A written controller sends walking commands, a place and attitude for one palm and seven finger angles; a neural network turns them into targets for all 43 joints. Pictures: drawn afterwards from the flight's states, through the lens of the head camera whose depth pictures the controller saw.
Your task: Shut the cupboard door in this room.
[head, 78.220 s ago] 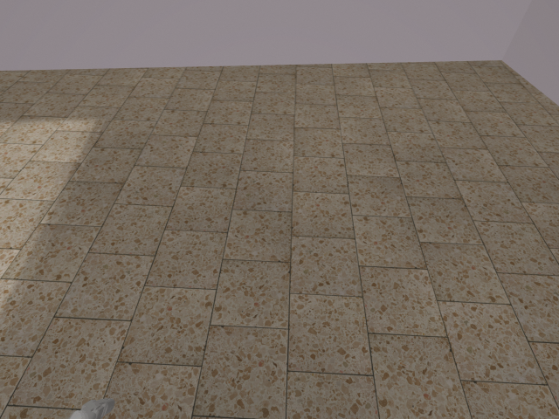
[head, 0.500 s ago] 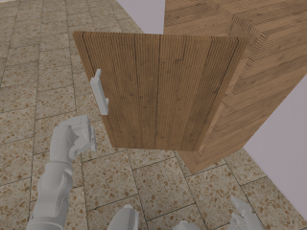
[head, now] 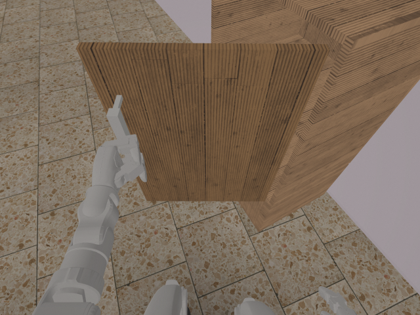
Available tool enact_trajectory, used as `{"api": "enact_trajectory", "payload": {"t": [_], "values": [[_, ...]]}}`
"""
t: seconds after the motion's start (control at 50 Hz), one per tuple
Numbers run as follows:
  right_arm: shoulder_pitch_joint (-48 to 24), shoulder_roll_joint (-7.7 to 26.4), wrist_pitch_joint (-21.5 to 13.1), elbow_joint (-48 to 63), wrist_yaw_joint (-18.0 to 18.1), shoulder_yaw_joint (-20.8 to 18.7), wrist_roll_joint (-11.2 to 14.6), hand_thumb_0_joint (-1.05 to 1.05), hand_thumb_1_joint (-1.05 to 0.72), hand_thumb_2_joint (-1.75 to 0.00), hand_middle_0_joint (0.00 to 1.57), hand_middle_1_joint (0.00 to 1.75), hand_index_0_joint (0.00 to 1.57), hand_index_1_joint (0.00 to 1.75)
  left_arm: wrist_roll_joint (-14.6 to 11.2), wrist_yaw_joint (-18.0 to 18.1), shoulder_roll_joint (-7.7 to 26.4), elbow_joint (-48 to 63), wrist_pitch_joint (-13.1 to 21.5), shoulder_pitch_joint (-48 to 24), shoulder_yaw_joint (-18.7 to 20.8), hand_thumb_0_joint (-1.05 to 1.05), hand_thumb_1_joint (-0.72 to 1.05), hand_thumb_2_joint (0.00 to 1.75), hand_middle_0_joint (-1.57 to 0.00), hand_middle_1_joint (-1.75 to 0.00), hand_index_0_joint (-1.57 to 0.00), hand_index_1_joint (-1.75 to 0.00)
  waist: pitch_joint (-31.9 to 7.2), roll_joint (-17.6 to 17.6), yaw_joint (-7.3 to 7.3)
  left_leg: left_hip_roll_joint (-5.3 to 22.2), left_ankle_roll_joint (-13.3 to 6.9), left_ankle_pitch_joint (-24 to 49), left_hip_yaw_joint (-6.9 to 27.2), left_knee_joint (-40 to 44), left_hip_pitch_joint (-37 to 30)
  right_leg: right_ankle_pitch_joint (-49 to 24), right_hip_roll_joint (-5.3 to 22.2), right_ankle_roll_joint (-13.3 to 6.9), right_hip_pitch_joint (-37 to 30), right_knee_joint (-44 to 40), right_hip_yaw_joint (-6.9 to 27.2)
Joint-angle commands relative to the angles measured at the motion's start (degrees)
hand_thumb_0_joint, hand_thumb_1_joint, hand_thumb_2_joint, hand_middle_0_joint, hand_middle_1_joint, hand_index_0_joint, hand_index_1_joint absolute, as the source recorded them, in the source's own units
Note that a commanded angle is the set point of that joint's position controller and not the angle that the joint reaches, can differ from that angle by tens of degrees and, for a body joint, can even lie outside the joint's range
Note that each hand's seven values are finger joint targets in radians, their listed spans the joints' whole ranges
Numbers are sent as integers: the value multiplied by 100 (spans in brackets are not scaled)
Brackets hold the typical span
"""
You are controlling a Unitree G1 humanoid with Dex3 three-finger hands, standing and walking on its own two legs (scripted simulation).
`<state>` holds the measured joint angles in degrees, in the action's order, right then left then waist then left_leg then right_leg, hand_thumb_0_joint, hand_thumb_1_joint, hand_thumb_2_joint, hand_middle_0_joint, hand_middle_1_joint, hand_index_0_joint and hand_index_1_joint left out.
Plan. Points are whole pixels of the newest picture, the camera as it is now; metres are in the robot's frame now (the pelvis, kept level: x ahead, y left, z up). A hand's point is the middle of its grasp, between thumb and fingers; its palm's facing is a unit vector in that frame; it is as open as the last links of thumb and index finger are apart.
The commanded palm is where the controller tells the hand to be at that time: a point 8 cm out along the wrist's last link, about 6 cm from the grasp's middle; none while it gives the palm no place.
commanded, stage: bring the fist close to the handle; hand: left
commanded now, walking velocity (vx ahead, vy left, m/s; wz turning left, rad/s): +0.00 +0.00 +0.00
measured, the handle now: (125, 128) +0.48 +0.19 +0.05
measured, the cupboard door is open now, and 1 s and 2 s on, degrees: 61 57 44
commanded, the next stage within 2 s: push the door shut along its arc in 0.34 s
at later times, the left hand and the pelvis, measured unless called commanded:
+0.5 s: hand (138, 163) +0.38 +0.14 +0.06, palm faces -0.02 -1.00 -0.02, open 3.1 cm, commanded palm +0.37 +0.20 +0.06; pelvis -0.01 +0.00 +0.00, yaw +0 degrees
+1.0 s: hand (141, 143) +0.43 +0.15 +0.06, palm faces -0.12 -0.99 -0.03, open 3.1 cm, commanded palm +0.43 +0.19 +0.06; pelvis -0.01 +0.01 -0.01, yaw +0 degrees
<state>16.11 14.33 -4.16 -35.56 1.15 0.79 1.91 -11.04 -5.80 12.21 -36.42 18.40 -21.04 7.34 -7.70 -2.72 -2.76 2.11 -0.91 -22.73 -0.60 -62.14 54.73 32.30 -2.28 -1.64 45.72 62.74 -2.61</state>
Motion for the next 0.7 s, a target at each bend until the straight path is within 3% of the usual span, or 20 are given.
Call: {"api": "enact_trajectory", "payload": {"t": [0.0,0.06,0.08,0.1,0.16,0.2,0.26,0.32,0.34,0.36,0.44,0.5,0.52,0.56,0.62,0.64,0.68], "values": [[113,784,-268,643,36,-361,-51,0,-90,-90,20,30,20,30,-48,134,1004,1636,970,-1844,551,0,90,90,-130,-150,-130,-150,-2380,36,108,-94,-71,1354,264,534,-2250,-2343,62,54,-284,-893,246],[201,814,-220,586,-33,-398,-75,0,-90,-90,20,30,20,30,135,140,1127,1375,1128,-1343,598,0,90,90,-130,-150,-130,-150,-2333,-7,163,-74,-67,1497,252,518,-2259,-2446,20,49,-206,-810,239],[181,784,-188,595,-56,-384,-67,0,-90,-90,20,30,20,30,154,104,942,1270,1087,-1279,413,0,90,90,-130,-150,-130,-150,-2166,33,91,-86,-82,1394,223,544,-2175,-2415,34,72,-172,-869,248],[202,799,-155,584,-65,-392,-58,0,-90,-90,20,30,20,30,150,67,977,1185,1042,-1222,454,0,90,90,-130,-150,-130,-150,-2087,113,95,-86,-88,1316,202,564,-2089,-2381,37,85,-199,-908,266],[211,844,-70,663,-41,-390,-8,0,-90,-90,20,30,20,30,40,-116,918,907,776,-997,406,0,90,90,-130,-150,-130,-150,-1770,386,63,-120,-124,1026,148,629,-1779,-2195,39,120,-356,-1109,355],[147,831,-47,661,6,-379,25,0,-90,-90,20,30,20,30,-83,-191,885,1008,718,-1434,375,0,90,90,-130,-150,-130,-150,-1636,446,-28,-129,-128,848,147,650,-1666,-2015,82,135,-371,-1203,389],[108,843,-117,645,70,-397,29,0,-90,-90,20,30,20,30,-149,-181,901,1466,924,-1932,340,0,90,90,-130,-150,-130,-150,-1871,167,-75,-105,-124,880,204,586,-2011,-1937,61,101,-198,-1150,362],[103,807,-220,524,72,-396,7,0,-90,-90,20,30,20,30,-79,-107,690,1579,1188,-2265,90,0,90,90,-130,-150,-130,-150,-2013,-62,-148,-77,-92,876,326,576,-2363,-1742,38,59,137,-1043,243],[102,830,-239,485,76,-417,-3,0,-90,-90,20,30,20,30,-32,-68,820,1503,1239,-2167,224,0,90,90,-130,-150,-130,-150,-2066,-93,-96,-52,-72,851,351,579,-2410,-1650,31,45,226,-1015,227],[153,860,-237,460,76,-411,-16,0,-90,-90,20,30,20,30,21,-53,820,1327,1218,-2102,180,0,90,90,-130,-150,-130,-150,-1984,-5,-144,-50,-94,842,361,574,-2382,-1639,7,56,287,-1012,209],[115,853,-181,507,20,-388,-2,0,-90,-90,20,30,20,30,115,-49,766,778,989,-1741,176,0,90,90,-130,-150,-130,-150,-1781,13,-37,-67,-68,631,344,706,-2173,-1454,21,42,276,-1063,178],[162,879,-92,501,45,-346,8,0,-90,-90,20,30,20,30,129,-102,1044,362,781,-2297,358,0,90,90,-130,-150,-130,-150,-1585,312,-144,-94,-106,421,331,683,-1801,-1319,36,78,208,-1136,249],[168,887,-79,512,59,-344,8,0,-90,-90,20,30,20,30,122,-125,1200,354,786,-2507,480,0,90,90,-130,-150,-130,-150,-1619,374,-142,-100,-117,451,315,645,-1746,-1363,43,78,133,-1136,288],[173,906,-79,516,96,-350,-8,0,-90,-90,20,30,20,30,116,-159,1440,517,899,-2910,629,0,90,90,-130,-150,-130,-150,-1912,120,-121,-85,-110,552,325,572,-1901,-1428,41,58,140,-1060,321],[180,851,-153,464,72,-345,-8,0,-90,-90,20,30,20,30,41,-273,1149,666,1128,-3338,387,0,90,90,-130,-150,-130,-150,-2257,-272,-193,-69,-69,783,391,515,-2345,-1540,25,21,327,-948,240],[242,880,-163,417,68,-359,-14,0,-90,-90,20,30,20,30,47,-311,1273,568,1185,-3358,485,0,90,90,-130,-150,-130,-150,-2347,-229,-161,-53,-56,875,430,489,-2407,-1584,11,2,353,-901,222],[337,911,-160,336,55,-375,-13,0,-90,-90,20,30,20,30,79,-423,1178,151,1149,-3366,360,0,90,90,-130,-150,-130,-150,-2222,-124,-275,-29,-68,895,466,459,-2384,-1584,-3,11,552,-890,188]]}}
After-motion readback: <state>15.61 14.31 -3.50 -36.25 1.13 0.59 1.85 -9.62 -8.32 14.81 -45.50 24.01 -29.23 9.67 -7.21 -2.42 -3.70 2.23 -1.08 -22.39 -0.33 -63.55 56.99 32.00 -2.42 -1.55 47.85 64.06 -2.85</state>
